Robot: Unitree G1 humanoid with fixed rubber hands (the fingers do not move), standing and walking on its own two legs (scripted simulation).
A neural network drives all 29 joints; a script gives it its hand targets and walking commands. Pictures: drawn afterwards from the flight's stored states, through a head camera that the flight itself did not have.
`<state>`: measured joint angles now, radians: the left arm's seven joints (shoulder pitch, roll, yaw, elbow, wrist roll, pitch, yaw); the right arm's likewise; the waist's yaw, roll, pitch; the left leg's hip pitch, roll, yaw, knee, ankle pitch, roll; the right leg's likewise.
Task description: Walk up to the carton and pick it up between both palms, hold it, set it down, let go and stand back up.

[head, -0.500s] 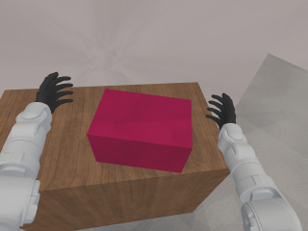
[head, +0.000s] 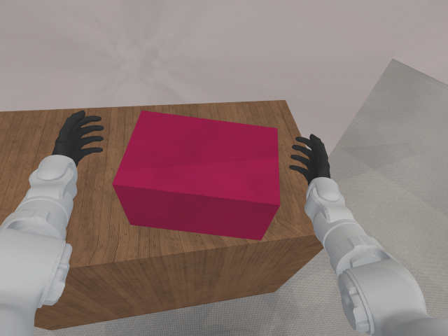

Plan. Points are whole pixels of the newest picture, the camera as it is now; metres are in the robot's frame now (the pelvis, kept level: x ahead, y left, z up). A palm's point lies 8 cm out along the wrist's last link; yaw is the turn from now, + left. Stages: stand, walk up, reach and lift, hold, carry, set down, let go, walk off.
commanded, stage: reach and lift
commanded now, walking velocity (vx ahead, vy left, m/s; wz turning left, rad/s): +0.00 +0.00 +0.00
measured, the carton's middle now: (202, 177) +0.44 -0.01 -0.02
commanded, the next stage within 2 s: none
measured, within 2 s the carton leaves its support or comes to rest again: neither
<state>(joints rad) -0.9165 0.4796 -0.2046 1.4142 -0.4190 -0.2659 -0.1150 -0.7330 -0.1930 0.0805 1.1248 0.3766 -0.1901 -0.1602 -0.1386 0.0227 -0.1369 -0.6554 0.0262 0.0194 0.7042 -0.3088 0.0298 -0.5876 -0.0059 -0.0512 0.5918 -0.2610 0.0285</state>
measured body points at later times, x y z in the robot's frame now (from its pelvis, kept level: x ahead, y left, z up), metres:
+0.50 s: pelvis -0.02 +0.00 -0.03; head +0.08 +0.03 +0.41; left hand +0.46 +0.20 +0.01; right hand +0.40 -0.21 +0.01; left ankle +0.01 +0.09 -0.72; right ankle +0.01 -0.14 -0.72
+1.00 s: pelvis -0.02 +0.01 -0.03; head +0.07 +0.03 +0.41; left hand +0.45 +0.17 +0.01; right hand +0.40 -0.20 +0.01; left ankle +0.01 +0.09 -0.72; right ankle +0.01 -0.14 -0.72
